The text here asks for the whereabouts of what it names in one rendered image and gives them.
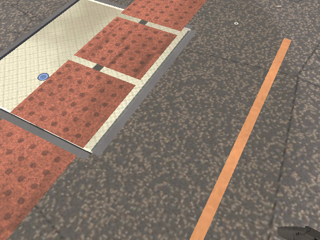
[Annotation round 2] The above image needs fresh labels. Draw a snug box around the right robot hand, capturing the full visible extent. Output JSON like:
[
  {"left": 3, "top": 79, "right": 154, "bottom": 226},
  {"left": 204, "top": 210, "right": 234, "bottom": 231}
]
[{"left": 277, "top": 226, "right": 320, "bottom": 240}]

